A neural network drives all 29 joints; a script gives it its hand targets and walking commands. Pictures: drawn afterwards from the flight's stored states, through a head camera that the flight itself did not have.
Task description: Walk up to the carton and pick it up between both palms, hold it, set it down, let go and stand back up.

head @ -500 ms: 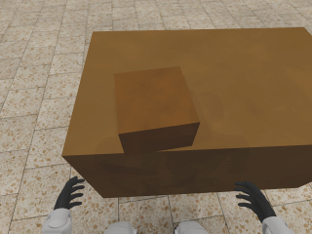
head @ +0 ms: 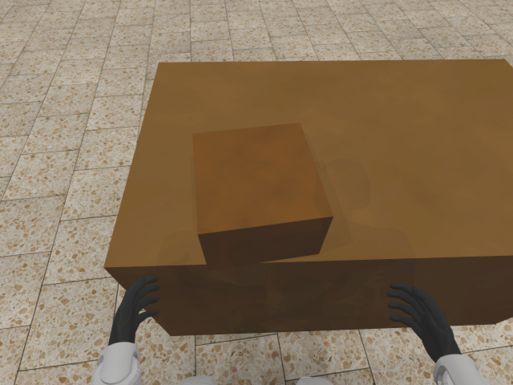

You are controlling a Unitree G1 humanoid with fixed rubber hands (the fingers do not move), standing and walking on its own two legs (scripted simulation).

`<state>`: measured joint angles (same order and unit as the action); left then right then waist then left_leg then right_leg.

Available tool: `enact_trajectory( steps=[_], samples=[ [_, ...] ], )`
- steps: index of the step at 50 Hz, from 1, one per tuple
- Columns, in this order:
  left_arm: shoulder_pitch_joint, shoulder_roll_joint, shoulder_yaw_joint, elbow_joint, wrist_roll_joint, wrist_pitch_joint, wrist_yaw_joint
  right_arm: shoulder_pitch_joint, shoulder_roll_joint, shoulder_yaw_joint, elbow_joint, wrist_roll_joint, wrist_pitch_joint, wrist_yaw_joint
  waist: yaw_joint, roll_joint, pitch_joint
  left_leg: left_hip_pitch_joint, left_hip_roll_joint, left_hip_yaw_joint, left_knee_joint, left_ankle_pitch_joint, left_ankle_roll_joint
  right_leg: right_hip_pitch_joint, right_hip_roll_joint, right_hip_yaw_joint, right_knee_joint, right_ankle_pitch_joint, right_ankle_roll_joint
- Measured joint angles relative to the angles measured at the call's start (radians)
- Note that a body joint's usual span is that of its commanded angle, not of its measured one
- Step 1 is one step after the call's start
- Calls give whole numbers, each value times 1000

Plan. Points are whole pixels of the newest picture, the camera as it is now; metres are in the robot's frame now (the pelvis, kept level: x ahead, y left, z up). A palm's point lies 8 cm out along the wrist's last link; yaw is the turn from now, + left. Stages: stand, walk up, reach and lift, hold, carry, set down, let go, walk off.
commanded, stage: reach and lift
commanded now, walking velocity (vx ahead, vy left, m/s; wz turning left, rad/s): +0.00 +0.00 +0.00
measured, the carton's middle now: (255, 193) +0.46 +0.03 -0.06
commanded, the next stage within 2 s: none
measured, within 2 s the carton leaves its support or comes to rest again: neither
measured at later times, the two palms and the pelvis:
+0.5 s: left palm (131, 326) +0.19 +0.20 -0.03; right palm (424, 302) +0.24 -0.24 -0.01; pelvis +0.00 +0.00 +0.00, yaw +0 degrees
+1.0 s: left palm (138, 274) +0.26 +0.20 +0.00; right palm (404, 240) +0.33 -0.21 +0.02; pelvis +0.02 +0.01 +0.00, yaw +0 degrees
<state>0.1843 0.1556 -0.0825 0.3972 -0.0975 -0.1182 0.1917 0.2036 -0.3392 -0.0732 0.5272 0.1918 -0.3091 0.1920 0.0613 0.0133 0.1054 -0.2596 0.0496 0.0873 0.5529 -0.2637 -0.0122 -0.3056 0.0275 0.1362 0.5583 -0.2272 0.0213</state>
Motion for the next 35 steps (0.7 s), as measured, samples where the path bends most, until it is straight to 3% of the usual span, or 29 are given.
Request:
enact_trajectory(
  steps=[21, 35],
  samples=[
    [0, -5, -55, -38, -61, -45, 55, -64, 0, 16, -31, 61, -4, 20, 12, 0, -14, 2, 0, 0, 0, -1, 0, 0, 0, 0, 3, -2, 0],
    [-39, -5, -55, -107, -72, 60, 70, -231, 0, 17, -31, 62, 86, 12, 17, 0, -14, -3, 0, 0, -1, -10, 0, 0, 0, 0, -7, -6, 0]
  ],
)
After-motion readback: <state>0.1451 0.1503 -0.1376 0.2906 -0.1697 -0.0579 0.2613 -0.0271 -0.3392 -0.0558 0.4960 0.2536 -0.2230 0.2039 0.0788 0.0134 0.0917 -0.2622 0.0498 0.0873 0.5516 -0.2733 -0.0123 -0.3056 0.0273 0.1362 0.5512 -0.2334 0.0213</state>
